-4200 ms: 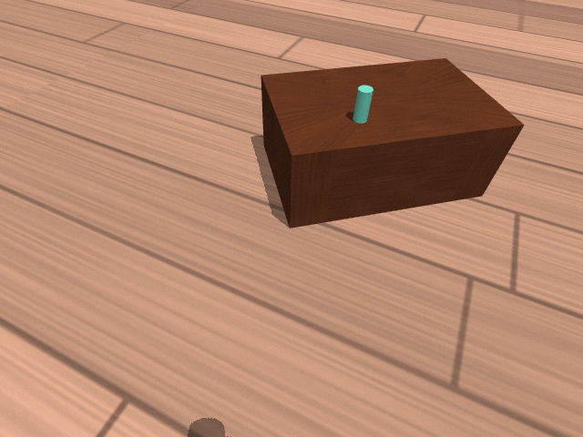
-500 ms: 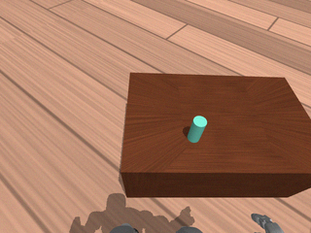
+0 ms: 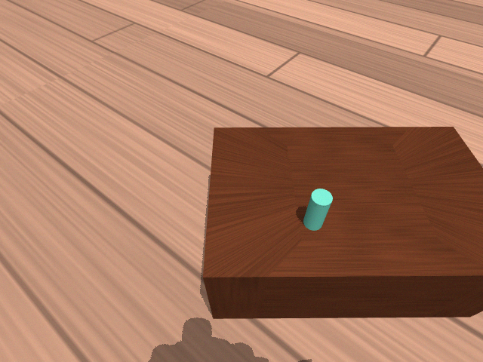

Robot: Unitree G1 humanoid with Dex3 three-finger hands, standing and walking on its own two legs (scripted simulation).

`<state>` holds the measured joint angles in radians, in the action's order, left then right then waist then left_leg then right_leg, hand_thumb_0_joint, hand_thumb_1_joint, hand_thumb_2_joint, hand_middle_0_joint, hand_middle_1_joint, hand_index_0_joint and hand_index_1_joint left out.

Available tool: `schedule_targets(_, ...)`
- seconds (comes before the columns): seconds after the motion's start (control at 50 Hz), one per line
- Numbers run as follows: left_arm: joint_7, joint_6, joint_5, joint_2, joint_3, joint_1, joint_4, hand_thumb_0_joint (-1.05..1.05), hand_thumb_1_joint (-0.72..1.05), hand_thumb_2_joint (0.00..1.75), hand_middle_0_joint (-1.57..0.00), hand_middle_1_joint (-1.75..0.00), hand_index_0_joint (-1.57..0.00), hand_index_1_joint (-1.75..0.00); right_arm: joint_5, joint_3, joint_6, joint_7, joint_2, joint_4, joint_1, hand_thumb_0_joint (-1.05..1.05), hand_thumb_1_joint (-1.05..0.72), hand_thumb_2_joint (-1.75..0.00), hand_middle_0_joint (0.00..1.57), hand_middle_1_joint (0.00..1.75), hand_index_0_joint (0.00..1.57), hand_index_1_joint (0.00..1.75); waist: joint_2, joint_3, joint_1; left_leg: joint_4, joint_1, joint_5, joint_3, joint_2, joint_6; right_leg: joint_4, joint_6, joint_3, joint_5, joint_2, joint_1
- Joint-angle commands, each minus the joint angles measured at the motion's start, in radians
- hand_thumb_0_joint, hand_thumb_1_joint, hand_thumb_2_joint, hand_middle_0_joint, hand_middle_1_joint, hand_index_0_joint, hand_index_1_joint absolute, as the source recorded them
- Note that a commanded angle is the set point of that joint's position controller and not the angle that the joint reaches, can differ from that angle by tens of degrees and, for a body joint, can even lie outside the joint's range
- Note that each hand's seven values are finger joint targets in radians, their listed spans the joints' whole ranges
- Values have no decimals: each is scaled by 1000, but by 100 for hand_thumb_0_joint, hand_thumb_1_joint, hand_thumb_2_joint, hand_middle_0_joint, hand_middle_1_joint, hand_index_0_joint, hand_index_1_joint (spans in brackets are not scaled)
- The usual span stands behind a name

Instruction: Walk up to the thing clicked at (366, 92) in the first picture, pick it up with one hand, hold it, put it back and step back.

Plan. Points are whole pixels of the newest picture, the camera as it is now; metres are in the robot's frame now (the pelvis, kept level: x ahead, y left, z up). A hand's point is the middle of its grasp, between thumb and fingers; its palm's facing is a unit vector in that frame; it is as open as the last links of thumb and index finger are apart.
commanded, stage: walk up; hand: right
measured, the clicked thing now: (317, 210) +0.58 -0.22 -0.27
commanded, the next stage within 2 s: stand in 1.36 s
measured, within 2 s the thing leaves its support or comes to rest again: neither
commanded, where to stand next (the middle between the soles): +0.08 +0.01 m, yaw -1 degrees
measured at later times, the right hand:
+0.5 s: hand out of the picture +0.10 -0.26 -0.14, palm faces -0.02 +0.94 -0.35, open 7.4 cm
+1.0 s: hand out of the picture +0.13 -0.26 -0.13, palm faces -0.03 +0.94 -0.35, open 7.4 cm
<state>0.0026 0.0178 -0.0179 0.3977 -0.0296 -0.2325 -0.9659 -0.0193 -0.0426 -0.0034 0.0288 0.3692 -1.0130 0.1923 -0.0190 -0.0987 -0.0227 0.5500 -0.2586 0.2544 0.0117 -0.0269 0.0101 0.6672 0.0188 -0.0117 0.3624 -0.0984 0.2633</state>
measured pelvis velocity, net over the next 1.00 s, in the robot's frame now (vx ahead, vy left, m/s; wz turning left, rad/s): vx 0.03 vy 0.00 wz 0.01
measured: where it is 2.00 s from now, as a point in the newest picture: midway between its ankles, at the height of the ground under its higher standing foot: outside the picture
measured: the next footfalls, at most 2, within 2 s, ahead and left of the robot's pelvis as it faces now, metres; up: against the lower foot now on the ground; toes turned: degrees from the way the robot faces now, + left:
none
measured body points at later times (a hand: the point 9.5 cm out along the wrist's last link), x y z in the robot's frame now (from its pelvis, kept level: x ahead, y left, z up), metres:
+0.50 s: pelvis +0.03 +0.00 +0.01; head +0.04 +0.00 +0.46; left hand +0.14 +0.30 -0.12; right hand +0.11 -0.31 -0.12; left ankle +0.02 +0.13 -0.73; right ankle +0.03 -0.14 -0.73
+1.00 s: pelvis +0.03 +0.00 +0.02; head +0.04 +0.00 +0.47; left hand +0.11 +0.30 -0.12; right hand +0.13 -0.30 -0.11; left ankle +0.02 +0.13 -0.73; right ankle +0.03 -0.14 -0.73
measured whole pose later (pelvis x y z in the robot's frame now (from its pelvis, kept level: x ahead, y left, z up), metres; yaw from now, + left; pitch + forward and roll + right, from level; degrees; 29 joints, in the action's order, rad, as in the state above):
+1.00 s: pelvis +0.03 +0.00 +0.02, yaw +1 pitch -2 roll +0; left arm 0.02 0.00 -0.01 0.36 -0.02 -0.07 -1.16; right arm -0.01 0.00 -0.02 0.01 0.35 -1.15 0.07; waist -0.01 -0.04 0.00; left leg 0.36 -0.12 0.21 0.03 0.01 0.02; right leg 0.36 0.03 -0.04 0.20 -0.04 0.12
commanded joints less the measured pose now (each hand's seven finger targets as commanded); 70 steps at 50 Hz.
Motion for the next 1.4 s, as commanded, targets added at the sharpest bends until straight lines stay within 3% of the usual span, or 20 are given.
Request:
schedule_targets(0.0,-16,5,5,224,-55,60,70,0,90,90,-20,-30,-20,-30,4,-88,-48,-33,357,66,29,0,-90,-90,20,30,20,30,134,106,52,-248,119,82,506,374,-283,187,-43,43,227,34,181)
schedule_targets(0.06,-10,17,17,188,-50,15,57,0,90,90,-20,-30,-20,-30,-7,-57,-50,-35,283,83,-35,0,-90,-90,20,30,20,30,214,66,17,-185,98,-126,297,265,-205,67,-55,35,149,30,159)
schedule_targets(0.12,-16,30,9,153,-49,-17,11,0,90,90,-20,-30,-20,-30,14,-31,-39,-32,233,84,-103,0,-90,-90,20,30,20,30,184,102,-27,-49,-29,-315,148,178,-113,-247,-50,-12,-155,66,-113)
schedule_targets(0.14,-20,33,1,188,-57,-10,3,0,90,90,-20,-30,-20,-30,25,-19,-36,-33,198,90,-98,0,-90,-90,20,30,20,30,119,127,-29,-1,-83,-287,111,141,-67,-250,-65,52,-268,29,-193)
schedule_targets(0.16,-25,35,-6,227,-66,-6,3,0,90,90,-20,-30,-20,-30,33,-11,-34,-35,174,94,-91,0,-90,-90,20,30,20,30,30,146,-23,68,-128,-200,67,92,-33,-279,-106,180,-328,-61,-224)
schedule_targets(0.18,-26,36,-4,259,-66,41,15,0,90,90,-20,-30,-20,-30,32,-5,-30,-36,156,87,-81,0,-90,-90,20,30,20,30,-19,137,-1,88,-138,-26,26,41,-9,-336,-157,296,-236,-162,-175)
schedule_targets(0.2,-19,31,-1,278,-61,130,24,0,90,90,-20,-30,-20,-30,27,-14,-25,-40,171,55,-48,0,-90,-90,20,30,20,30,-38,120,34,97,-24,170,1,42,-17,-338,-211,295,-113,-218,-28)
schedule_targets(0.22,-12,25,-2,264,-55,202,38,0,90,90,-20,-30,-20,-30,20,-21,-25,-41,180,24,3,0,-90,-90,20,30,20,30,-66,97,67,59,61,172,15,55,-22,-320,-193,261,-54,-195,53)
schedule_targets(0.24,-8,17,0,228,-44,220,40,0,90,90,-20,-30,-20,-30,17,-21,-32,-41,186,4,15,0,-90,-90,20,30,20,30,-60,85,81,-61,97,100,35,61,-27,-294,-147,196,-72,-141,72)
schedule_targets(0.26,-6,13,10,196,-35,222,38,0,90,90,-20,-30,-20,-30,15,-23,-40,-40,215,-3,-3,0,-90,-90,20,30,20,30,-17,80,65,-125,94,-43,97,103,-37,-241,-95,119,-125,-68,54)
schedule_targets(0.28,-5,12,18,174,-29,203,24,0,90,90,-20,-30,-20,-30,13,-23,-46,-39,235,1,-56,0,-90,-90,20,30,20,30,24,71,33,-166,35,-103,169,154,-60,-200,-63,60,-156,-5,18)
schedule_targets(0.3,-4,12,18,179,-32,175,-4,0,90,90,-20,-30,-20,-30,15,-17,-49,-37,241,6,-99,0,-90,-90,20,30,20,30,23,73,4,-171,5,-117,193,182,-71,-208,-54,41,-146,17,-40)
schedule_targets(0.36,-3,19,14,192,-33,186,-32,0,90,90,-20,-30,-20,-30,16,0,-50,-37,217,-10,-101,0,-90,-90,20,30,20,30,-11,111,14,-126,14,-214,96,128,-47,-258,-70,93,-265,-28,-136)
schedule_targets(0.4,-3,18,20,188,-32,193,-45,0,90,90,-20,-30,-20,-30,16,-4,-52,-42,223,-27,-94,0,-90,-90,20,30,20,30,18,151,21,-132,68,-267,81,125,-38,-242,-74,80,-353,-37,-149)
schedule_targets(0.62,-3,8,18,174,-24,233,-99,0,90,90,-20,-30,-20,-30,15,-1,-42,-44,209,-56,-156,0,-90,-90,20,30,20,30,20,168,18,-194,124,-295,76,137,-38,-306,-41,49,-351,-32,-182)
schedule_targets(0.76,-2,6,12,168,-25,240,-115,0,90,90,-20,-30,-20,-30,12,-1,-37,-42,205,-67,-165,0,-90,-90,20,30,20,30,31,144,23,-230,122,-234,78,138,-35,-340,-38,49,-290,-30,-178)
schedule_targets(1.24,-3,4,4,160,-37,212,-119,0,90,90,-20,-30,-20,-30,7,-2,-36,-43,192,-69,-156,0,-90,-90,20,30,20,30,21,128,20,-253,123,-208,77,130,-29,-371,-32,47,-278,-29,-187)
schedule_targets(1.32,-4,4,5,158,-40,210,-116,0,90,90,-20,-30,-20,-30,7,-6,-34,-44,193,-70,-144,0,-90,-90,20,30,20,30,18,131,24,-249,131,-221,78,132,-28,-370,-37,44,-277,-27,-191)
schedule_targets(1.34,-7,9,12,156,-26,207,-111,0,90,90,-20,-30,-20,-30,10,-2,-32,-43,196,-62,-168,0,-90,-90,20,30,20,30,30,107,17,-257,133,-332,100,157,-22,-365,-35,57,-369,-38,-185)
schedule_targets(1.38,-9,12,17,161,-29,190,-113,0,90,90,-20,-30,-20,-30,12,-3,-33,-43,198,-62,-157,0,-90,-90,20,30,20,30,30,142,17,-244,154,-371,90,157,-19,-361,-33,57,-420,-41,-214)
